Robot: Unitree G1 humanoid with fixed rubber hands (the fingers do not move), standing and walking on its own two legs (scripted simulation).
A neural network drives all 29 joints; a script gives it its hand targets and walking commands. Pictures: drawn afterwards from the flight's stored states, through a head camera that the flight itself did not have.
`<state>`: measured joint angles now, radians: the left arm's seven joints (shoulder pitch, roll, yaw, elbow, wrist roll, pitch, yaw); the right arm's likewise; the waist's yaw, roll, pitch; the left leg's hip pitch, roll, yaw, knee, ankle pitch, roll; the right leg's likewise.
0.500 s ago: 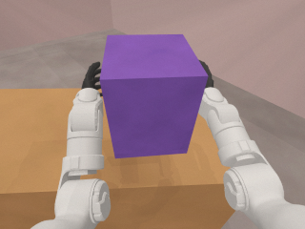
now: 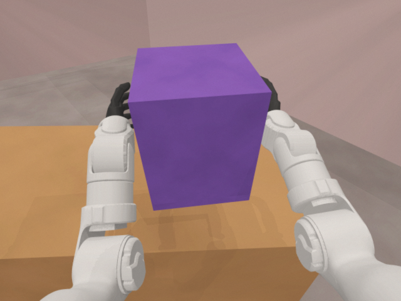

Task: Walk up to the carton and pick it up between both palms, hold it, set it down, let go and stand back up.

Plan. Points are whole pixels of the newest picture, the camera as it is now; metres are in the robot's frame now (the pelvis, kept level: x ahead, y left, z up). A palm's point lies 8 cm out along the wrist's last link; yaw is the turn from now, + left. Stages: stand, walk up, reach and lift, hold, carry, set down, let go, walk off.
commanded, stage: hold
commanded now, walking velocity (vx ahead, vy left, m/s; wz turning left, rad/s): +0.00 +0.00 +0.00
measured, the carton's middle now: (195, 126) +0.39 +0.00 +0.21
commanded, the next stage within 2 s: none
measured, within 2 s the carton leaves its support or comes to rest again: neither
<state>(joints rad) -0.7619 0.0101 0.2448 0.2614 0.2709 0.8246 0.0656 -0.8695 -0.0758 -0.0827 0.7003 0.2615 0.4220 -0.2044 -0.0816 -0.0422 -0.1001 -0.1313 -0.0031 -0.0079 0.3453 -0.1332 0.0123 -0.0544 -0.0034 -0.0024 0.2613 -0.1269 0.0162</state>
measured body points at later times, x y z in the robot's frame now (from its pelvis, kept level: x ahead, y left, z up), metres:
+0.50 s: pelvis +0.00 +0.00 +0.00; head -0.07 +0.03 +0.44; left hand +0.38 +0.15 +0.24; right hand +0.39 -0.14 +0.25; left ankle +0.04 +0.10 -0.75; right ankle +0.02 -0.13 -0.75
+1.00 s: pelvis +0.00 +0.00 +0.00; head -0.07 +0.03 +0.44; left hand +0.38 +0.15 +0.24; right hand +0.39 -0.14 +0.25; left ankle +0.04 +0.10 -0.75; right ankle +0.02 -0.13 -0.75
